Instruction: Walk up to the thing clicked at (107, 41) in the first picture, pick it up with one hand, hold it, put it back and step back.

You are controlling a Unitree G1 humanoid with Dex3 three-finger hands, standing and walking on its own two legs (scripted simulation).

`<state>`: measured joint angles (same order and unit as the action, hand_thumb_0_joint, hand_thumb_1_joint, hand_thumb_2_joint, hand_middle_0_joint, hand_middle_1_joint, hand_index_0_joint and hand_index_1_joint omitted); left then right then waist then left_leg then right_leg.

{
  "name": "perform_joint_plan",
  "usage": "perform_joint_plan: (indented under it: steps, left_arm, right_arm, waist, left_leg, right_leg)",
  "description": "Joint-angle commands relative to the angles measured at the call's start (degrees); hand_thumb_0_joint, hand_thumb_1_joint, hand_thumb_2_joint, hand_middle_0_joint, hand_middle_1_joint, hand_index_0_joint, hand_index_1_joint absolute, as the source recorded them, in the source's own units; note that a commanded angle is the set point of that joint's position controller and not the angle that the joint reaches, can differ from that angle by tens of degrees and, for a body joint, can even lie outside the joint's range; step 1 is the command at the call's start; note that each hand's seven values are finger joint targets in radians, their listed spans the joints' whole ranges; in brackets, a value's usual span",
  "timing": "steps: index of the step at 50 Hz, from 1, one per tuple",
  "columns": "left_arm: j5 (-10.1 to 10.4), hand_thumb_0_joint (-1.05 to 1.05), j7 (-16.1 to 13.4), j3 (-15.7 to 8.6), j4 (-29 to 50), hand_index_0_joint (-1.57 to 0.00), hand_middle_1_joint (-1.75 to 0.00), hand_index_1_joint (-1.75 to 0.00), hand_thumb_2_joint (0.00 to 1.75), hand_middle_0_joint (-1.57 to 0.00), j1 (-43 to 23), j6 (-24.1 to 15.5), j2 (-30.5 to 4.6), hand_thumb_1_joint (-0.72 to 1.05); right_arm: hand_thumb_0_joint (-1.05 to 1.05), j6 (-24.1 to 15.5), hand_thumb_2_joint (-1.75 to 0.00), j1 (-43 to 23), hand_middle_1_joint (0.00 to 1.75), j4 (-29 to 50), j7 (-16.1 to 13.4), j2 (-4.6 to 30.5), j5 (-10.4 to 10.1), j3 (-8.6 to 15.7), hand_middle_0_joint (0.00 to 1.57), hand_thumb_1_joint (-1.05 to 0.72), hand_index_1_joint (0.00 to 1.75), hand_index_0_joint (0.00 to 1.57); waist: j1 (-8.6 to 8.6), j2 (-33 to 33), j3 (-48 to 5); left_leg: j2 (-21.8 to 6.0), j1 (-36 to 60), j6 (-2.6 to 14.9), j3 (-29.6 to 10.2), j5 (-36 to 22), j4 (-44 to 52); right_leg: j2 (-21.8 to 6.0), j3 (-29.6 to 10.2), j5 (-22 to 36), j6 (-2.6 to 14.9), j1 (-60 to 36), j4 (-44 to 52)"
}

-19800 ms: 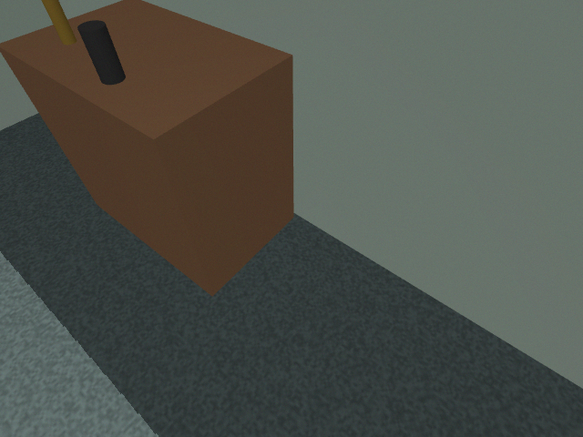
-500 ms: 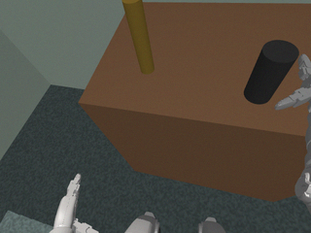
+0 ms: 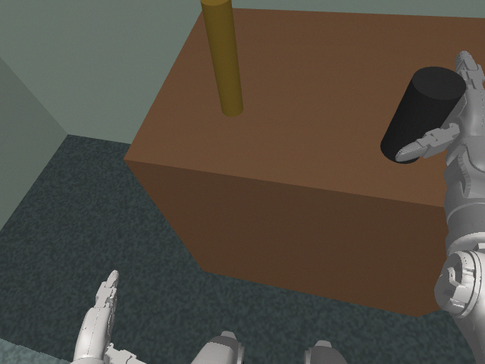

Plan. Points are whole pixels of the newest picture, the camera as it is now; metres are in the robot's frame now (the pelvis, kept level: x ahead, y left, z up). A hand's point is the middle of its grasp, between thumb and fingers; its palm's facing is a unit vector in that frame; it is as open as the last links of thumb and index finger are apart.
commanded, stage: rest palm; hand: right
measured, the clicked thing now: (417, 119) +0.48 -0.19 +0.11
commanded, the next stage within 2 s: close in 0.02 s
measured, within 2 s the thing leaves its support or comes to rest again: leaves its support in 0.44 s
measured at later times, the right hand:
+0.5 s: hand (423, 99) +0.51 -0.20 +0.12, palm faces +0.08 +1.00 +0.01, open 15.5 cm
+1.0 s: hand (422, 102) +0.51 -0.20 +0.12, palm faces +0.09 +1.00 +0.00, open 10.5 cm
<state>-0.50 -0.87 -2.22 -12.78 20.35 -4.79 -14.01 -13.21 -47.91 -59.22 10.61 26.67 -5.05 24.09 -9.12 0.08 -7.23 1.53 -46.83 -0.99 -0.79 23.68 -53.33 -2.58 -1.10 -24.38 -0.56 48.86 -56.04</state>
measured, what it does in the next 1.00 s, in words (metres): stands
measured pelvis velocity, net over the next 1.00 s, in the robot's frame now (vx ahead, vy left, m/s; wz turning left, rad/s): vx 0.00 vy -0.01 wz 0.00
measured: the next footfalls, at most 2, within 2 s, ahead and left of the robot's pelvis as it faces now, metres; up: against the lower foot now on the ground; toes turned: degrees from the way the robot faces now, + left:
none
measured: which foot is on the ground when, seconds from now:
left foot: down 0.00-1.00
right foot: down 0.00-1.00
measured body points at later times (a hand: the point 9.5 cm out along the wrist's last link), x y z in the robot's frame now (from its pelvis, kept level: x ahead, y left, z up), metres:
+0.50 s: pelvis +0.01 +0.00 +0.00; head +0.10 -0.02 +0.44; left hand +0.15 +0.26 -0.03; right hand +0.50 -0.26 +0.12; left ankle +0.02 +0.13 -0.68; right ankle +0.02 -0.12 -0.68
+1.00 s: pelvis +0.00 -0.01 +0.00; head +0.09 -0.03 +0.44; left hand +0.15 +0.25 -0.03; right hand +0.50 -0.25 +0.12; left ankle +0.02 +0.13 -0.68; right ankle +0.02 -0.12 -0.68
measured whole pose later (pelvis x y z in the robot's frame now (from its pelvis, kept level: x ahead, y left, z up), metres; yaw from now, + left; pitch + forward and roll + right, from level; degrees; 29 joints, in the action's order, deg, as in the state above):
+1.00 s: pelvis +0.00 -0.01 +0.00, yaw +0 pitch +18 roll +2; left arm -0.8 0.0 -1.1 -9.7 20.6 -4.0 -13.1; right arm -13.2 -51.6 -61.6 8.5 27.5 -3.2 22.3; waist -9.8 0.2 -7.3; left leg 1.1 -46.9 -1.5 -0.9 23.6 -52.9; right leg -2.1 -0.9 -24.4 -0.1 49.2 -56.0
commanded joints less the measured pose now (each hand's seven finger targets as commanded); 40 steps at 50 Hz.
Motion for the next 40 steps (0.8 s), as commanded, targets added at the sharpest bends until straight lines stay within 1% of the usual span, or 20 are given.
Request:
perform_joint_plan:
  steps: [1, 2, 4, 5, 7, 11, 12, 15, 16, 19, 20, 24, 26, 29, 30, 31, 33, 34, 38, 40]
  left_arm:
    - [0.35, 0.00, -1.08, -4.90, 12.19, -0.04, -0.05, -0.07, 0.08, -0.06, -3.38, -3.26, -8.43, -0.59]
    - [0.19, 0.00, -1.17, -5.62, 11.01, -0.04, -0.05, -0.07, 0.08, -0.06, -1.73, -3.01, -9.06, -0.59]
    - [0.36, 0.00, -0.49, -3.10, 8.80, -0.04, -0.05, -0.07, 0.08, -0.06, 0.45, -2.66, -6.51, -0.59]
    - [0.56, 0.00, -0.69, -3.91, 12.44, -0.04, -0.05, -0.07, 0.08, -0.06, -1.33, -2.94, -7.51, -0.59]
    - [0.53, 0.00, -0.54, -3.67, 11.36, -0.05, -0.06, -0.07, 0.07, -0.06, -0.82, -2.65, -7.23, -0.58]
    - [0.49, 0.00, -0.44, -5.32, 8.46, -0.05, -0.05, -0.05, 0.06, -0.05, 3.66, -2.34, -8.04, -0.56]
    - [0.58, 0.00, -0.49, -4.58, 12.58, -0.05, -0.05, -0.06, 0.06, -0.05, 0.44, -2.70, -8.20, -0.56]
    - [0.35, 0.00, -0.27, -3.84, 10.78, -0.05, -0.05, -0.05, 0.06, -0.05, 1.78, -2.62, -7.01, -0.56]
    - [0.47, 0.00, -0.55, -4.75, 14.09, -0.05, -0.05, -0.05, 0.06, -0.05, -0.63, -2.90, -8.16, -0.56]
    - [0.29, 0.00, -0.69, -5.42, 12.27, -0.05, -0.05, -0.05, 0.06, -0.05, 1.12, -2.70, -8.93, -0.56]
    - [0.19, 0.00, -0.30, -3.79, 8.56, -0.05, -0.05, -0.05, 0.06, -0.05, 3.38, -2.45, -7.06, -0.56]
    - [0.03, 0.00, -0.26, -5.21, 9.59, -0.05, -0.05, -0.05, 0.06, -0.05, 2.05, -2.57, -8.81, -0.55]
    - [0.22, 0.00, -0.06, -3.99, 10.10, -0.05, -0.05, -0.05, 0.06, -0.05, -0.11, -2.62, -8.02, -0.56]
    - [0.29, 0.00, -0.11, -3.50, 8.70, -0.04, -0.04, -0.04, 0.05, -0.04, -0.49, -2.35, -7.36, -0.55]
    - [0.61, 0.00, -0.18, -3.62, 12.73, -0.04, -0.04, -0.04, 0.05, -0.04, -3.18, -2.64, -8.10, -0.55]
    - [0.45, 0.00, -0.32, -5.18, 9.21, -0.04, -0.04, -0.04, 0.05, -0.04, -0.22, -2.33, -8.94, -0.55]
    - [0.19, 0.00, -0.24, -5.11, 8.23, -0.05, -0.04, -0.04, 0.04, -0.04, 0.85, -2.14, -8.81, -0.54]
    - [0.27, 0.00, -0.19, -3.77, 12.85, -0.05, -0.04, -0.04, 0.04, -0.04, -2.31, -2.47, -8.13, -0.54]
    - [0.03, 0.00, 0.06, -3.32, 11.39, -0.05, -0.04, -0.03, 0.03, -0.04, 1.45, -2.35, -7.11, -0.53]
    - [-0.15, 0.00, 0.34, -2.34, 11.65, -0.05, -0.04, -0.03, 0.02, -0.04, 2.55, -2.12, -6.07, -0.52]
  right_arm:
    - [0.00, -4.49, 0.00, -29.42, 0.02, 15.17, -1.83, 14.52, -0.21, -0.14, 0.04, 0.61, 0.02, 0.04]
    - [0.00, -4.33, 0.00, -28.81, 0.03, 13.46, -2.06, 14.51, -0.04, 0.24, 0.05, 0.61, 0.03, 0.05]
    - [0.00, -3.28, 0.00, -23.42, 0.03, 7.65, -1.39, 10.29, -0.38, -1.38, 0.06, 0.61, 0.03, 0.06]
    - [0.00, -3.65, 0.00, -26.20, 0.02, 10.91, -1.40, 12.00, -0.40, -0.85, 0.06, 0.61, 0.02, 0.06]
    - [0.00, -3.31, 0.00, -23.90, 0.06, 10.08, -1.36, 12.65, -0.15, -0.43, 0.15, 0.61, 0.06, 0.15]
    - [0.00, -3.66, -0.02, -25.64, 0.20, 10.03, -0.88, 13.12, -0.35, 0.03, 0.40, 0.61, 0.20, 0.40]
    - [0.00, -3.98, -0.03, -27.14, 0.23, 12.50, -0.98, 14.64, -0.44, 0.63, 0.44, 0.61, 0.23, 0.44]
    - [0.00, -3.90, -0.02, -28.87, 0.26, 11.16, -0.71, 12.68, -0.25, -0.63, 0.52, 0.61, 0.26, 0.52]
    - [0.00, -4.11, -0.03, -30.71, 0.28, 11.75, -0.79, 13.65, -0.31, -0.10, 0.55, 0.61, 0.28, 0.54]
    - [0.00, -3.98, -0.08, -31.30, 0.33, 11.94, -0.83, 13.80, 0.14, -1.08, 0.59, 0.59, 0.33, 0.59]
    - [0.00, -3.31, -0.08, -29.51, 0.34, 7.99, -0.69, 12.50, 0.38, -1.93, 0.61, 0.58, 0.34, 0.61]
    - [0.00, -3.13, -0.19, -31.79, 0.45, 10.72, -0.61, 14.91, 0.49, -0.67, 0.71, 0.52, 0.46, 0.71]
    - [0.00, -2.65, -0.22, -30.16, 0.51, 9.52, -0.85, 14.71, 0.08, -0.06, 0.79, 0.50, 0.51, 0.79]
    - [0.00, -2.70, -0.31, -30.73, 0.60, 8.27, -1.16, 13.99, -0.13, -0.14, 0.85, 0.44, 0.60, 0.85]
    - [0.00, -2.99, -0.35, -31.10, 0.63, 9.57, -1.23, 13.75, -0.45, -0.17, 0.88, 0.40, 0.63, 0.88]
    - [0.00, -2.74, -0.39, -27.73, 0.67, 5.84, -1.22, 14.00, 0.03, 0.08, 0.90, 0.37, 0.67, 0.90]
    - [0.00, -3.23, -0.46, -27.28, 0.73, 4.72, -1.28, 13.20, 0.01, -0.09, 0.94, 0.29, 0.73, 0.94]
    - [0.00, -3.58, -0.51, -29.50, 0.77, 6.56, -1.46, 12.78, 0.22, -0.53, 0.97, 0.27, 0.77, 0.97]
    - [0.00, -4.22, -0.67, -25.70, 0.91, 2.71, -1.61, 13.55, 0.48, 1.05, 1.06, 0.12, 0.91, 1.07]
    - [0.00, -4.67, -0.74, -25.88, 0.97, 5.54, -1.36, 14.06, 0.65, 1.05, 1.10, 0.03, 0.97, 1.10]
  waist:
    - [0.20, 6.21, -26.80]
    - [0.28, 5.75, -26.23]
    - [0.04, 4.15, -23.85]
    - [-0.70, 2.75, -25.90]
    - [0.86, 2.81, -24.98]
    - [-1.49, 4.99, -24.34]
    - [-1.15, 4.12, -25.02]
    - [-1.93, 4.65, -24.15]
    - [-2.91, 3.61, -26.16]
    - [-2.29, 7.07, -26.73]
    - [-1.50, 7.90, -24.43]
    - [-1.58, 8.80, -29.24]
    - [-0.19, 7.32, -28.58]
    - [-0.08, 7.03, -26.77]
    - [-0.15, 5.89, -27.29]
    - [-0.13, 5.99, -26.36]
    - [-1.06, 4.88, -23.97]
    - [-1.34, 3.69, -24.76]
    - [-2.05, 0.68, -22.58]
    - [-1.06, 4.17, -24.95]
  left_leg:
    - [0.41, 11.16, 1.67, 0.98, -15.23, 6.83]
    - [0.49, 10.67, 1.68, 1.02, -15.44, 6.88]
    - [0.45, 11.15, 1.20, 1.13, -16.91, 7.25]
    - [0.21, 13.50, 0.91, 0.71, -18.34, 7.29]
    - [-0.01, 14.04, 0.90, 0.55, -19.23, 6.75]
    - [0.27, 9.80, 1.06, 0.90, -18.90, 6.65]
    - [0.29, 10.22, 1.14, 0.99, -19.56, 6.57]
    - [0.33, 8.82, 1.19, 1.28, -20.25, 5.81]
    - [0.28, 9.23, 1.15, 1.20, -19.91, 6.25]
    - [0.38, 8.02, 1.61, 1.56, -18.93, 5.88]
    - [0.40, 7.51, 1.49, 1.42, -18.39, 6.02]
    - [0.51, 8.11, 1.45, 1.71, -19.77, 5.88]
    - [0.39, 11.24, 1.32, 1.62, -21.48, 6.17]
    - [0.64, 10.45, 1.68, 2.08, -18.66, 6.30]
    - [0.92, 10.44, 1.84, 2.39, -17.43, 6.70]
    - [0.87, 10.07, 1.78, 2.39, -18.00, 6.43]
    - [0.96, 9.15, 1.74, 2.53, -17.96, 6.36]
    - [0.99, 8.73, 1.69, 2.31, -17.17, 6.53]
    - [0.68, 9.33, 1.04, 1.51, -17.15, 6.62]
    - [0.32, 10.65, 1.09, 1.02, -19.00, 5.96]
  right_leg:
    - [1.60, 0.69, 13.33, 1.64, -18.08, 6.60]
    - [1.57, 0.74, 13.62, 1.63, -18.41, 6.47]
    - [1.68, 0.66, 14.53, 1.95, -17.12, 6.37]
    - [1.74, 0.74, 14.95, 2.16, -15.98, 6.11]
    - [1.90, 1.19, 15.73, 2.08, -15.09, 6.51]
    - [1.49, 0.82, 16.36, 2.02, -18.46, 5.97]
    - [1.44, 0.78, 17.23, 1.95, -18.48, 5.88]
    - [1.39, 0.51, 18.42, 1.94, -18.67, 5.47]
    - [1.35, 0.34, 17.95, 2.06, -19.27, 5.09]
    - [1.31, 0.27, 18.65, 1.51, -21.26, 5.76]
    - [1.48, 0.51, 18.09, 1.55, -20.32, 5.67]
    - [1.25, 0.09, 21.11, 1.29, -22.83, 5.35]
    - [1.57, 0.43, 21.17, 1.45, -20.40, 5.55]
    - [1.46, 0.15, 19.15, 1.19, -19.70, 6.97]
    - [1.28, -0.24, 18.55, 1.07, -20.71, 7.60]
    - [1.23, -0.07, 19.17, 1.05, -20.52, 7.43]
    - [1.21, -0.21, 18.89, 1.15, -18.98, 7.34]
    - [1.13, -0.27, 17.79, 1.33, -19.06, 7.21]
    - [1.46, 0.34, 14.61, 2.25, -14.76, 5.87]
    - [1.71, 1.00, 16.56, 2.03, -15.85, 5.63]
